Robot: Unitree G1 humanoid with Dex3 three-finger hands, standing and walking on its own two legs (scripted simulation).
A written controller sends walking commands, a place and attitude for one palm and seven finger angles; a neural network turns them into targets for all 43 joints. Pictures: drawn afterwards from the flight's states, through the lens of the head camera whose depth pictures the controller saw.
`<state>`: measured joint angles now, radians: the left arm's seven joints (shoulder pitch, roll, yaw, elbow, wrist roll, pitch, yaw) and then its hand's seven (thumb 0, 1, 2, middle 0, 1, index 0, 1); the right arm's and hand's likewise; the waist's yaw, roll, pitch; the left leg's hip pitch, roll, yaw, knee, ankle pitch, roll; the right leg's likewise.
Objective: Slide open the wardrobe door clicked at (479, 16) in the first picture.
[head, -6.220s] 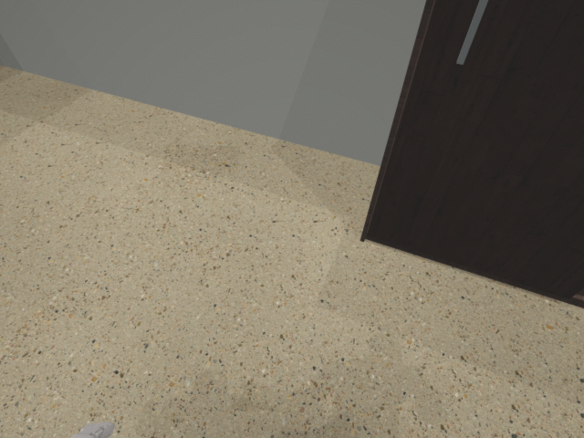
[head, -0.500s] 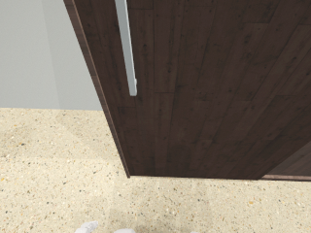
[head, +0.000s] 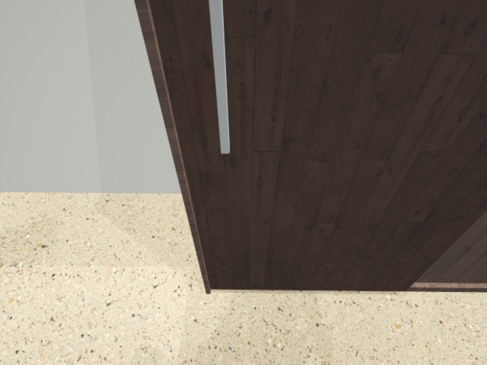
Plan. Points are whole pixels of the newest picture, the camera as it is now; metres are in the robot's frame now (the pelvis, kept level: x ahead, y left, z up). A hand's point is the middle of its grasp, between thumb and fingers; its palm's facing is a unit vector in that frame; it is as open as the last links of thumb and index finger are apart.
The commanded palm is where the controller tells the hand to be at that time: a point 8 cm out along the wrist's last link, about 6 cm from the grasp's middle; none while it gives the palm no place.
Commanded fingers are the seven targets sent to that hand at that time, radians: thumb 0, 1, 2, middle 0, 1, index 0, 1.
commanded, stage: come to a stop and stand still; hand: left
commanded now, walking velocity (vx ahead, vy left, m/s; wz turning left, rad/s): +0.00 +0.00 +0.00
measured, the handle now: (221, 81) +0.51 +0.07 +0.22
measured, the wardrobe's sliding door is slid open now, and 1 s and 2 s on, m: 0.00 0.00 0.00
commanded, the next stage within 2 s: look again from close up in 0.64 s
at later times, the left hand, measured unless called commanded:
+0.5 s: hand out of the picture -0.06 +0.12 -0.18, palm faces +0.06 -0.99 -0.13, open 7.4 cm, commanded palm none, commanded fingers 0.00 0.90 0.90 -0.20 -0.30 -0.20 -0.30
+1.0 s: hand out of the picture -0.02 +0.17 -0.19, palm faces +0.07 -0.98 -0.17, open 7.4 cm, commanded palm none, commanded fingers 0.00 0.90 0.90 -0.20 -0.30 -0.20 -0.30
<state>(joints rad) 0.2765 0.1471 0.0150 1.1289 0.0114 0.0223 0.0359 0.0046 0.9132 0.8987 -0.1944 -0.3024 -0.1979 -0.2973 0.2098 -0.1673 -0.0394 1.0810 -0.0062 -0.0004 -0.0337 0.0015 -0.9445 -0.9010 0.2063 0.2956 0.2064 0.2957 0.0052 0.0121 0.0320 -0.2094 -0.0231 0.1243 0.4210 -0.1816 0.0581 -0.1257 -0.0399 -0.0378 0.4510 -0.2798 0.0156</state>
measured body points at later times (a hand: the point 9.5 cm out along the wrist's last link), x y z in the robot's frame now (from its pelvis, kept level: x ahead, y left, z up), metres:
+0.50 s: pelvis -0.03 -0.02 +0.00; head -0.03 -0.02 +0.45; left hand -0.06 +0.17 -0.17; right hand -0.10 -0.22 -0.16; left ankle +0.03 +0.08 -0.74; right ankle -0.03 -0.12 -0.74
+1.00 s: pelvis -0.02 +0.00 -0.01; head -0.03 +0.02 +0.44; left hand -0.02 +0.22 -0.17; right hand +0.02 -0.23 -0.15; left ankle +0.03 +0.08 -0.74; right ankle -0.03 -0.12 -0.74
